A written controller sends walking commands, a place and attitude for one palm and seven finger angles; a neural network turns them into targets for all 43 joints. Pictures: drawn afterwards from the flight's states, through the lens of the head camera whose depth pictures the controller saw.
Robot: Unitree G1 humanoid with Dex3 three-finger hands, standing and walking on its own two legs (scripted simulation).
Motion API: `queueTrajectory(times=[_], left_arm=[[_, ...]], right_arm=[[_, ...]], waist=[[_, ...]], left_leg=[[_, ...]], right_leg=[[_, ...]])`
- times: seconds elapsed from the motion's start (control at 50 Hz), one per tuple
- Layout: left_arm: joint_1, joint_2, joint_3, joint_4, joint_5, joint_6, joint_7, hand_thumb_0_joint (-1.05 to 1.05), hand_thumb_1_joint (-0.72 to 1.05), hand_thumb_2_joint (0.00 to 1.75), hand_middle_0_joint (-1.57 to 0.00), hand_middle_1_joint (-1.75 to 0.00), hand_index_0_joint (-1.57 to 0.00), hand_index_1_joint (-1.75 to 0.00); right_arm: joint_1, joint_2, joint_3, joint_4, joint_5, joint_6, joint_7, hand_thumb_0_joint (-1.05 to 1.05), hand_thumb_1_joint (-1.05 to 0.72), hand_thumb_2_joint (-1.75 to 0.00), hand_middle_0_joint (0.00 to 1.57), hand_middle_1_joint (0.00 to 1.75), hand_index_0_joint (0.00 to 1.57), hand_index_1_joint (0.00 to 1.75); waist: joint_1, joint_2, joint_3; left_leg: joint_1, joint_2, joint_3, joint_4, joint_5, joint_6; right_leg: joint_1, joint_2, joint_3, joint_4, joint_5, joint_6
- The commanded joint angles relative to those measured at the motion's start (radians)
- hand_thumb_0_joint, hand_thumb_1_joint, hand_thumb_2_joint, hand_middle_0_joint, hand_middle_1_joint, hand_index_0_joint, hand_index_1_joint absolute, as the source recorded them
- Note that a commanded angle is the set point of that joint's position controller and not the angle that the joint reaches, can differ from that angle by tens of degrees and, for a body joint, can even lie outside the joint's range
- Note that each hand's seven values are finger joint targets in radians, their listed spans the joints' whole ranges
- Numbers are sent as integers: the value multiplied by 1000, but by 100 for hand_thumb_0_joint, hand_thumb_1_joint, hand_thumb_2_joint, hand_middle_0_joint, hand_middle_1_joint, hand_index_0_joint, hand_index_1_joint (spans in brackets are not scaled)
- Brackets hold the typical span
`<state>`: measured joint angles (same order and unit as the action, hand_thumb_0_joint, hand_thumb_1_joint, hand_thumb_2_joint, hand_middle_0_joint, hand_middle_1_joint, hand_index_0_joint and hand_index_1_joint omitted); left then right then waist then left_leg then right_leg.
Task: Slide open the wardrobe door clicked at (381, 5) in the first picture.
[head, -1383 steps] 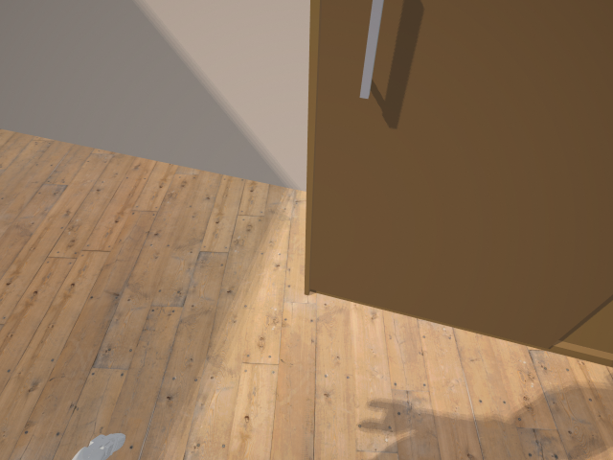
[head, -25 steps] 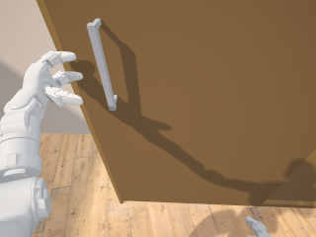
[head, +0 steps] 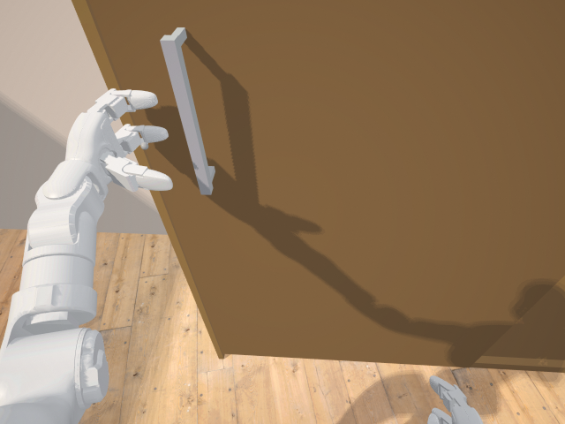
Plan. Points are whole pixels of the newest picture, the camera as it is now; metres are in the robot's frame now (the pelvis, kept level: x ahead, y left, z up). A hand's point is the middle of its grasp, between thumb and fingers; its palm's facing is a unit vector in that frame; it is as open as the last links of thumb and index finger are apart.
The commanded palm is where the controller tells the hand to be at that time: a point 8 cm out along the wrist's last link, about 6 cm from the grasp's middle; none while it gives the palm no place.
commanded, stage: move the hooked fingers beside the handle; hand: left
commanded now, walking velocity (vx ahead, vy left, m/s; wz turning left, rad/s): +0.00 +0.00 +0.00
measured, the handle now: (194, 121) +0.47 +0.15 +0.22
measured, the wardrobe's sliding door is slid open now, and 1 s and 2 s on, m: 0.00 0.00 0.00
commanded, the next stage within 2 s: feel for the door with the fingertips in 0.44 s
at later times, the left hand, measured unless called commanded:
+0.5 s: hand (125, 139) +0.39 +0.21 +0.24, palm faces +0.03 -1.00 -0.01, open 14.0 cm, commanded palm +0.36 +0.26 +0.22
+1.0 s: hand (161, 149) +0.40 +0.18 +0.22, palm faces +0.01 -1.00 +0.00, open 14.0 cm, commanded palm +0.37 +0.23 +0.22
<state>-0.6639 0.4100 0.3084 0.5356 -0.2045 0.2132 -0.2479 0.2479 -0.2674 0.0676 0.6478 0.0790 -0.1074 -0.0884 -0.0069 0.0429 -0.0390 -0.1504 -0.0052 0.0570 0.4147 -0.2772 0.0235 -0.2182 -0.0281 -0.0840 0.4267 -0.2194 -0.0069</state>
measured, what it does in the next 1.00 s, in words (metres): stands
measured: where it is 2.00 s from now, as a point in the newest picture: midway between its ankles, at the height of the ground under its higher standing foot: outside the picture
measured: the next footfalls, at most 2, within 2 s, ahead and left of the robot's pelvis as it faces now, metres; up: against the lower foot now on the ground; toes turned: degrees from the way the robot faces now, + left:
none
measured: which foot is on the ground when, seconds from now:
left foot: down 0.00-1.00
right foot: down 0.00-1.00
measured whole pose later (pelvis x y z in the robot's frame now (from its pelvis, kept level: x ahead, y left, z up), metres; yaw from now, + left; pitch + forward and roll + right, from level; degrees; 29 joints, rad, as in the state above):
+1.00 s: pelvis -0.01 -0.01 +0.00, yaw +0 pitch +0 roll +0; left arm -0.65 0.37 0.29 0.51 -0.22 0.23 -0.22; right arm 0.26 -0.27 0.06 0.67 0.09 -0.10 -0.08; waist -0.01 0.05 -0.05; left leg -0.14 0.01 0.06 0.41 -0.27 0.01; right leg -0.22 -0.02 -0.08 0.43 -0.21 -0.02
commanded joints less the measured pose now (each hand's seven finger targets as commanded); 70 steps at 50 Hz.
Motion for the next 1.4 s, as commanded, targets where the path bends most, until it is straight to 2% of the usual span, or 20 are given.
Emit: queueTrajectory(times=[0.0, 0.06, 0.12, 0.2, 0.3, 0.4, 0.44, 0.5, 0.6, 0.7, 0.72, 0.78, 0.86, 0.94, 1.02, 1.08, 1.14, 1.2, 1.28, 1.38], left_arm=[[-541, 318, 100, -252, -12, -96, 5, 0, -50, 30, -30, -120, -30, -120], [-438, 265, 62, -148, -7, -31, -13, 0, -50, 30, -30, -120, -30, -120], [-318, 268, 74, -36, -14, 26, -31, 0, -50, 30, -30, -120, -30, -120], [-399, 317, 100, -203, -29, -16, -48, 0, -50, 30, -30, -120, -30, -120], [-535, 339, 118, -445, -40, -117, -34, 0, -50, 30, -30, -120, -30, -120], [-410, 263, 60, -155, -39, -11, -44, 0, -50, 30, -30, -120, -30, -120], [-346, 264, 57, -55, -25, 39, -48, 0, -50, 30, -30, -120, -30, -120], [-394, 252, 19, -86, -17, 44, -52, 0, -50, 30, -30, -120, -30, -120], [-575, 280, 53, -290, -58, -94, -41, 0, -50, 30, -30, -120, -30, -120], [-550, 251, 44, -221, -35, -106, 3, 0, -50, 30, -30, -120, -30, -120], [-498, 285, 73, -181, -21, -89, 17, 0, -50, 30, -30, -120, -30, -120], [-452, 222, 31, -119, -10, -31, 30, 0, -50, 30, -30, -120, -30, -120], [-426, 216, 47, -193, -30, -26, 26, 0, -50, 30, -30, -120, -30, -120], [-488, 214, 45, -300, -36, -69, 34, 0, -50, 30, -30, -120, -30, -120], [-516, 280, 76, -224, -10, -54, 57, 0, -50, 30, -30, -120, -30, -120], [-593, 231, 15, -198, 10, -44, 60, 0, -50, 30, -30, -120, -30, -120], [-566, 259, 49, -191, -4, -56, 42, 0, -50, 30, -30, -120, -30, -120], [-546, 240, 47, -125, -25, -65, 13, 0, -50, 30, -30, -120, -30, -120], [-534, 223, 21, -61, -15, -62, 6, 0, -50, 30, -30, -120, -30, -120], [-595, 212, 7, -148, -5, -80, 22, 0, -50, 30, -30, -120, -30, -120]], right_arm=[[-73, -125, -45, -125, -1, -58, -15, 0, -90, -90, 20, 30, 20, 30], [-73, -130, -45, -122, 6, -46, -10, 0, -90, -90, 20, 30, 20, 30], [-66, -147, -52, -123, 12, -28, -8, 0, -90, -90, 20, 30, 20, 30], [-79, -144, -58, -155, 12, -30, -9, 0, -90, -90, 20, 30, 20, 30], [-99, -121, -50, -161, 3, -58, -14, 0, -90, -90, 20, 30, 20, 30], [-100, -136, -41, -111, 17, -51, -22, 0, -90, -90, 20, 30, 20, 30], [-96, -146, -43, -114, 21, -41, -19, 0, -90, -90, 20, 30, 20, 30], [-99, -146, -46, -134, 22, -32, -15, 0, -90, -90, 20, 30, 20, 30], [-112, -129, -46, -150, 12, -54, -23, 0, -90, -90, 20, 30, 20, 30], [-107, -121, -36, -116, 8, -66, -20, 0, -90, -90, 20, 30, 20, 30], [-100, -127, -40, -110, 7, -59, -16, 0, -90, -90, 20, 30, 20, 30], [-102, -125, -40, -113, 10, -50, -9, 0, -90, -90, 20, 30, 20, 30], [-109, -128, -50, -140, 9, -46, -3, 0, -90, -90, 20, 30, 20, 30], [-109, -122, -50, -142, 6, -51, -4, 0, -90, -90, 20, 30, 20, 30], [-93, -131, -50, -115, 7, -41, -14, 0, -90, -90, 20, 30, 20, 30], [-82, -124, -48, -106, 7, -47, -17, 0, -90, -90, 20, 30, 20, 30], [-69, -130, -51, -112, 3, -47, -17, 0, -90, -90, 20, 30, 20, 30], [-58, -132, -55, -104, 6, -50, -18, 0, -90, -90, 20, 30, 20, 30], [-45, -138, -54, -96, 9, -43, -11, 0, -90, -90, 20, 30, 20, 30], [-40, -133, -61, -108, 6, -40, -4, 0, -90, -90, 20, 30, 20, 30]], waist=[[9, 29, -331], [15, 38, -245], [20, -59, -184], [12, -73, -290], [7, 59, -397], [-7, -2, -149], [4, -19, -109], [-5, -31, -161], [-14, -49, -343], [-3, 53, -267], [11, 27, -250], [9, 7, -205], [20, -81, -269], [8, -65, -300], [3, -34, -232], [-18, 45, -230], [-9, -17, -313], [-12, -61, -309], [-15, -16, -241], [-19, 11, -302]], left_leg=[[118, 33, -83, -18, 435, -13], [61, 29, -68, -33, 383, -8], [1, 32, -62, -39, 306, 6], [38, 25, -62, -22, 319, 17], [161, 23, -71, -2, 435, 10], [22, 23, -61, -43, 237, 12], [-17, 23, -58, -47, 198, 15], [-16, 20, -68, -35, 194, 16], [86, 18, -75, -5, 259, 22], [63, 18, -78, -28, 219, 11], [43, 21, -77, -32, 219, 11], [5, 22, -70, -41, 222, 10], [17, 28, -66, -35, 261, 18], [57, 30, -63, -31, 282, 18], [19, 28, -61, -45, 205, 19], [41, 24, -65, -39, 214, 17], [63, 24, -67, -28, 294, 16], [47, 25, -60, -22, 286, 18], [23, 26, -61, -25, 277, 14], [71, 31, -71, -12, 361, 7]], right_leg=[[147, -2, 54, -10, 380, -42], [127, -6, 50, -20, 359, -42], [109, -8, 47, -29, 319, -39], [149, -10, 58, -19, 354, -35], [182, -3, 62, -9, 418, -39], [79, -5, 53, -50, 268, -34], [57, -12, 57, -53, 228, -32], [57, -15, 57, -41, 214, -34], [129, -6, 69, -26, 281, -32], [92, -10, 67, -36, 223, -37], [102, -11, 66, -40, 216, -38], [94, -13, 61, -37, 235, -37], [144, -12, 63, -26, 290, -33], [147, -7, 66, -27, 303, -30], [112, -9, 72, -48, 212, -29], [81, -9, 73, -49, 212, -35], [145, -6, 67, -30, 305, -37], [145, -4, 66, -29, 323, -33], [95, -6, 62, -28, 303, -37], [105, -2, 56, -11, 347, -41]])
